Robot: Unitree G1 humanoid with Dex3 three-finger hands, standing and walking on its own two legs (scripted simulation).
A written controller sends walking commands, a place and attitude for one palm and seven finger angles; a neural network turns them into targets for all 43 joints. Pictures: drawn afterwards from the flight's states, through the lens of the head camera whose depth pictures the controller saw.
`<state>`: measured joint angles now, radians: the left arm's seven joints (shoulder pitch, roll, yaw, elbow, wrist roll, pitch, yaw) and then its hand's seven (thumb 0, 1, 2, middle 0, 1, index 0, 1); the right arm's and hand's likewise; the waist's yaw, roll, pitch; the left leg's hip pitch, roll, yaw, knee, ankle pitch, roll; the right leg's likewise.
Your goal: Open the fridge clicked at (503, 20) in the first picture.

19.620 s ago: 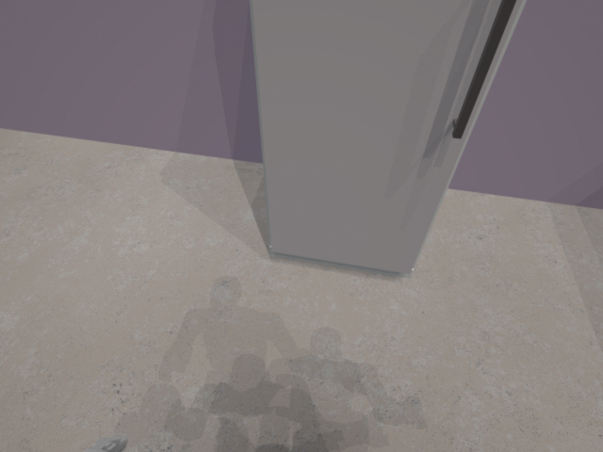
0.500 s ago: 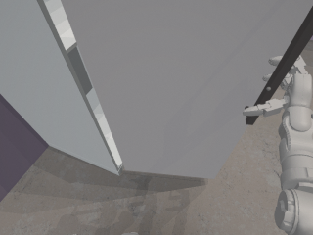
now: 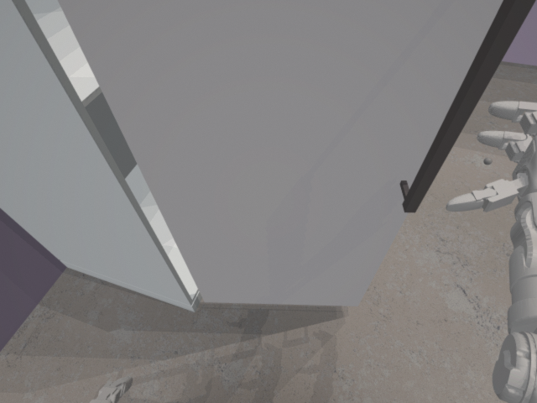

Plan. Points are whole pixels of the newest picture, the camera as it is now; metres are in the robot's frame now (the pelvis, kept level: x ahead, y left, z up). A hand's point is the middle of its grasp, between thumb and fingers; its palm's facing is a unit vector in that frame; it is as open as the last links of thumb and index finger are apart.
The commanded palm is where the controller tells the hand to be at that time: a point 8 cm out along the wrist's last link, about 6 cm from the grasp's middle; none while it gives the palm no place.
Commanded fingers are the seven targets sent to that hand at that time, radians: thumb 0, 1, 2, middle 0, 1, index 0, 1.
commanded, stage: slip the hand off the handle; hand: right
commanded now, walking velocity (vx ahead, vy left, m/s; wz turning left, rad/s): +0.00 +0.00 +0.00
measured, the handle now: (454, 101) +0.49 -0.20 +0.20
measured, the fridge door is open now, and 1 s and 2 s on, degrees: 73 73 73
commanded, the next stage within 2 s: draw the hand back to the body in 1.18 s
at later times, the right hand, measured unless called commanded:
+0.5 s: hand (492, 186) +0.39 -0.26 +0.14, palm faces +0.19 +0.96 -0.19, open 14.7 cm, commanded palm +0.35 -0.30 +0.15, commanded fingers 0.00 0.55 -0.20 0.25 1.15 0.25 1.15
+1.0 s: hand (516, 243) +0.30 -0.25 +0.15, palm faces +0.23 +0.95 -0.20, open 14.7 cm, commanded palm +0.28 -0.29 +0.15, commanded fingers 0.00 0.55 -0.20 0.25 1.15 0.25 1.15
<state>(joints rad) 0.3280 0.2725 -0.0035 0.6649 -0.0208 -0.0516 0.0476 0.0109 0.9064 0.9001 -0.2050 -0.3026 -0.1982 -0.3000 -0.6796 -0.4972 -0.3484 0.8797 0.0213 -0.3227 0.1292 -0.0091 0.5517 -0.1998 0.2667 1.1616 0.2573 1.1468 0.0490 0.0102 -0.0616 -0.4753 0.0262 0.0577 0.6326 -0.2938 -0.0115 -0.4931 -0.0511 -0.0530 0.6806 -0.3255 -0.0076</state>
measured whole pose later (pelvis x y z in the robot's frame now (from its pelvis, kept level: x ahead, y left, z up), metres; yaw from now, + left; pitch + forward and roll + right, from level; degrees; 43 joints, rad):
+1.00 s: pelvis -0.01 +0.01 +0.00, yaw -2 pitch +2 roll +1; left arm 0.23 0.26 -0.04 0.62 -0.04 -0.14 0.09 0.01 0.90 0.90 -0.21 -0.30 -0.20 -0.30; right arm -0.18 -0.38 -0.31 0.29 0.14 -0.18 0.17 -0.01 0.55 -0.20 0.25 1.15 0.26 1.15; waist -0.04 -0.02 -0.06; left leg -0.35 0.03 0.09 0.63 -0.31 0.00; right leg -0.37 -0.05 -0.02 0.66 -0.32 0.01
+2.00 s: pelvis +0.00 +0.01 +0.02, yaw -2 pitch -4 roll +0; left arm 0.19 0.23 -0.07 0.63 0.00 -0.18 0.09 0.02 0.90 0.90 -0.21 -0.30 -0.20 -0.30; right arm 0.14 -0.33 -0.31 -0.12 0.11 0.01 -0.04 -0.01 0.30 -0.32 0.24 1.00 0.25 1.00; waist -0.07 -0.03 -0.01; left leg -0.15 0.04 0.08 0.47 -0.25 -0.01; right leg -0.17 -0.03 -0.03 0.49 -0.26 0.00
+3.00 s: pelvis +0.01 +0.00 +0.02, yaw -1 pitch -6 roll +0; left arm 0.20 0.22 -0.03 0.67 0.02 -0.14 0.09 0.02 0.90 0.90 -0.21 -0.30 -0.20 -0.30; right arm 0.42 -0.34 -0.35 -0.35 0.07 -0.07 -0.10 0.02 -0.89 -0.90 0.21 0.31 0.21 0.30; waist -0.08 -0.04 0.01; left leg -0.06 0.04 0.07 0.40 -0.24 -0.02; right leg -0.07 -0.02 -0.05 0.42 -0.25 0.00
